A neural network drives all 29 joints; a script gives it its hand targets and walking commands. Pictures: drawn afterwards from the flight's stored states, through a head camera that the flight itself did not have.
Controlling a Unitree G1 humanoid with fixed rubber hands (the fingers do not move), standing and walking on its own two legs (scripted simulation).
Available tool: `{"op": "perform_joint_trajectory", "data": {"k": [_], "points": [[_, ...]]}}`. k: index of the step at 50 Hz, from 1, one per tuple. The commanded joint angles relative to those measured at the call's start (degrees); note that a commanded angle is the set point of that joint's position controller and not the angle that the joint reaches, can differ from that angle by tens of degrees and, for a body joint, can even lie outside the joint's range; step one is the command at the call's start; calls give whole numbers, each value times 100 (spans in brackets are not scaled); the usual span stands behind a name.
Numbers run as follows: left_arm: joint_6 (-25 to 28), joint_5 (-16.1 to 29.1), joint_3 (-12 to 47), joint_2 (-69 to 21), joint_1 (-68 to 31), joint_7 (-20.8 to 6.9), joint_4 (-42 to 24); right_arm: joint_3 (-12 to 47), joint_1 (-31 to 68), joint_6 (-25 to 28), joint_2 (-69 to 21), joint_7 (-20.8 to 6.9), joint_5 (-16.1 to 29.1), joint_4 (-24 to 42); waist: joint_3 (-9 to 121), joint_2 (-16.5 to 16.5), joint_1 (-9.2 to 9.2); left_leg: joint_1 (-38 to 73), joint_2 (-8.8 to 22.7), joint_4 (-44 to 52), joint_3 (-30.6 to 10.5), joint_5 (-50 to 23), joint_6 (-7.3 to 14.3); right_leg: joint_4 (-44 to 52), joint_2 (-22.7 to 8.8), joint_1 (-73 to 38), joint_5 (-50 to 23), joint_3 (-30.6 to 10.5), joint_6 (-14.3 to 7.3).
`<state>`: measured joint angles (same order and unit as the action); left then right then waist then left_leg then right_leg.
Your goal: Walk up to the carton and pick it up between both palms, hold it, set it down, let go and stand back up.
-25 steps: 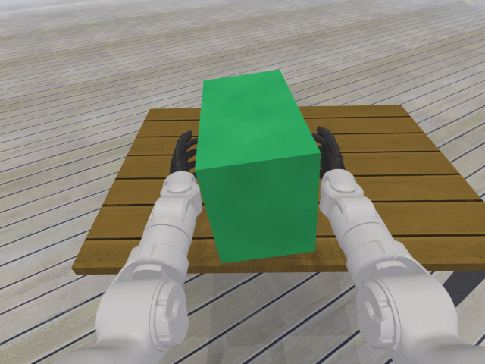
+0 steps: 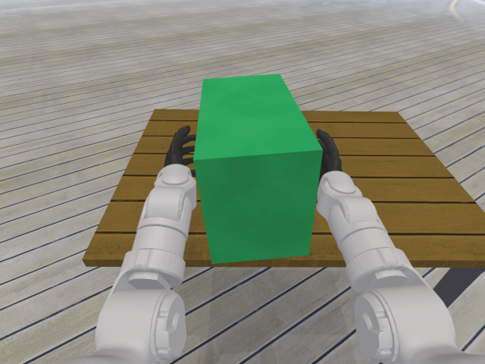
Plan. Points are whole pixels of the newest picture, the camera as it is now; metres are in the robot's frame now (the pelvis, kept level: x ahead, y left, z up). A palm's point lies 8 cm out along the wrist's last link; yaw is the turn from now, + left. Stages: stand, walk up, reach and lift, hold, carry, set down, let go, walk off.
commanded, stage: reach and lift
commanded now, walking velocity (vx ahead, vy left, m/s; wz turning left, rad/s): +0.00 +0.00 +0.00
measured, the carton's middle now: (249, 157) +0.47 -0.01 +0.15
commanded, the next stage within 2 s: hold in 0.84 s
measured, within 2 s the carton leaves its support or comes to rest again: neither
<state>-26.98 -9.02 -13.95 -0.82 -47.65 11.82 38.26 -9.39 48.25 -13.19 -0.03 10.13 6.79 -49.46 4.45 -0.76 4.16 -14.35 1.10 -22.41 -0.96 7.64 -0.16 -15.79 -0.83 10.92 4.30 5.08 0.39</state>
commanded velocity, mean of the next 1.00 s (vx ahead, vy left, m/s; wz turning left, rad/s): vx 0.00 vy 0.00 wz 0.00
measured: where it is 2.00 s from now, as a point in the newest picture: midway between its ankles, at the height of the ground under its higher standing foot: outside the picture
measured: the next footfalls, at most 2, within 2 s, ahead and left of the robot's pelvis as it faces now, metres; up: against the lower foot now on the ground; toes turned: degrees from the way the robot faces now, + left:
none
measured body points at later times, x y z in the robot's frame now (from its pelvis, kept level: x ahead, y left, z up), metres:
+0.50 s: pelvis +0.02 -0.02 +0.00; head -0.03 -0.02 +0.45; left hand +0.42 +0.09 +0.20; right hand +0.41 -0.17 +0.19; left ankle +0.05 +0.11 -0.75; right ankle +0.05 -0.13 -0.75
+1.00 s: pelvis +0.01 +0.00 +0.00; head -0.04 +0.00 +0.45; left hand +0.41 +0.10 +0.22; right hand +0.39 -0.16 +0.21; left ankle +0.05 +0.11 -0.75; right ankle +0.05 -0.13 -0.75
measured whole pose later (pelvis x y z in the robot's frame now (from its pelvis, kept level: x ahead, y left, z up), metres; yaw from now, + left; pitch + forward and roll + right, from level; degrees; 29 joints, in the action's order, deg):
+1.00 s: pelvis +0.01 +0.00 +0.00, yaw -1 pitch -5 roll -2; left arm -44.4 -11.7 -15.9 -2.0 -44.4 7.0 19.7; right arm -2.0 48.0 -29.9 2.1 18.6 18.3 -33.8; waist 3.1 1.7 6.6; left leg -8.4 1.8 -24.2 0.0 10.8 -0.3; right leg -18.0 -0.2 5.7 7.2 3.8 0.6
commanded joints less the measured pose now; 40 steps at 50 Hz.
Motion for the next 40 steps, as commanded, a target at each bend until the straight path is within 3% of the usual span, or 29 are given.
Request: {"op": "perform_joint_trajectory", "data": {"k": [1, 2, 3, 7, 10, 12, 13, 14, 15, 19, 20, 21, 22, 24, 27, 28, 32, 37, 38, 39, 40], "points": [[405, 859, 2793, -4936, -5130, -690, -1635, 2046, 5961, 350, -3757, -526, 709, 2510, 3966, 644, 230, 1828, -103, 142, -280, -931, -356, -13, 484, -572, -620, -125, 48], [375, 879, 2746, -4912, -5195, -671, -1595, 2099, 6120, 291, -3754, -523, 732, 2645, 4003, 557, 183, 1755, -108, 149, -293, -708, -352, -9, 514, -464, -416, -89, 46], [293, 847, 2720, -4831, -5280, -640, -1647, 2061, 6085, 196, -3815, -530, 763, 2499, 3942, 695, 150, 1645, -110, 197, -278, -480, -337, -10, 526, -449, -235, -135, 14], [-3, 863, 2587, -4717, -5234, -624, -1459, 2036, 6052, -50, -3812, -532, 847, 2389, 3670, 406, 100, 1336, -111, 325, -277, 165, -201, -25, 497, -527, 156, -156, 67], [-167, 934, 2447, -4487, -5113, -615, -1485, 2179, 6162, -217, -3788, -454, 1044, 2597, 3724, 316, -55, 1175, -154, 317, -202, -53, -71, -58, 482, -780, -86, -291, 145], [-229, 818, 2225, -4414, -5023, -658, -1328, 2183, 5979, -331, -3869, -386, 1062, 2379, 3495, 308, -71, 1165, -184, 355, -193, -173, -91, -42, 498, -954, -303, -334, 183], [-232, 814, 2145, -4302, -4899, -724, -1297, 2190, 5924, -383, -3942, -341, 1091, 2326, 3394, 142, -23, 1042, -209, 404, -151, -184, -32, -62, 499, -1059, -370, -366, 225], [-263, 746, 1972, -4308, -4837, -777, -1111, 2224, 5817, -430, -3953, -319, 1089, 2214, 3332, 125, -97, 941, -223, 396, -136, -77, -22, -20, 505, -1068, -328, -401, 219], [-248, 732, 1875, -4263, -4761, -804, -1130, 2276, 5784, -431, -3963, -281, 1062, 2353, 3334, -5, -143, 964, -267, 389, -118, -200, 26, -48, 496, -1247, -508, -462, 271], [-189, 716, 1915, -4177, -4756, -930, -1665, 2642, 5684, -459, -4230, -129, 1333, 2809, 3744, 52, -158, 1112, -359, 190, -185, -822, 32, -227, 525, -1814, -1615, -518, 380], [-185, 726, 1987, -4128, -4645, -965, -1900, 2738, 5711, -446, -4281, -65, 1414, 3037, 3938, -20, -133, 1155, -375, 136, -175, -1052, 26, -321, 520, -1874, -2055, -541, 420], [-136, 907, 2227, -4168, -4846, -929, -2485, 2955, 5887, -376, -4328, 15, 1550, 3697, 4454, 16, -77, 1270, -415, -46, -233, -1506, -32, -461, 534, -2167, -2650, -536, 445], [-201, 807, 2355, -4189, -4712, -942, -2374, 3013, 5763, -445, -4320, 75, 1609, 3518, 4246, 85, 16, 1292, -452, -65, -236, -1496, -96, -448, 538, -2029, -2787, -521, 505], [-268, 771, 2392, -4181, -4752, -996, -2483, 3073, 5759, -516, -4359, 191, 1600, 3757, 4011, 80, 27, 1205, -469, -78, -305, -1306, -56, -476, 523, -2013, -2689, -541, 542], [-476, 708, 2328, -3969, -4551, -1146, -2142, 2895, 5278, -770, -4214, 296, 1563, 3402, 3001, -172, 200, 1088, -482, 69, -291, -515, 22, -235, 425, -1663, -1662, -552, 576], [-498, 722, 2320, -3914, -4583, -1181, -2324, 2885, 5404, -792, -4249, 338, 1599, 3525, 3021, -113, 198, 1023, -462, 149, -269, -367, 84, -215, 430, -1510, -1530, -621, 580], [-603, 982, 2809, -3988, -4903, -1149, -3045, 3056, 5367, -981, -4353, 450, 1861, 3870, 3403, 203, 320, 1297, -480, -17, -301, -838, -52, -305, 475, -1587, -1757, -484, 520], [-876, 908, 2785, -3918, -4748, -1215, -2966, 3019, 5167, -1267, -4192, 496, 1917, 3747, 3131, 305, 298, 1221, -454, 23, -307, -610, -64, -264, 481, -1522, -1353, -532, 476], [-908, 901, 2821, -3908, -4720, -1220, -3060, 2970, 5025, -1308, -4141, 488, 1973, 3675, 2978, 406, 390, 1239, -428, 67, -314, -689, -104, -225, 475, -1420, -1211, -544, 469], [-950, 909, 2835, -3881, -4804, -1223, -3201, 2963, 5169, -1277, -4055, 491, 1975, 3902, 3153, 490, 355, 1341, -418, 51, -267, -752, -138, -222, 499, -1399, -1114, -513, 446], [-1006, 845, 2860, -3947, -4676, -1219, -3090, 2970, 4985, -1336, -4023, 475, 2000, 3648, 2994, 579, 398, 1337, -411, 64, -265, -829, -204, -199, 527, -1370, -1129, -504, 427]]}}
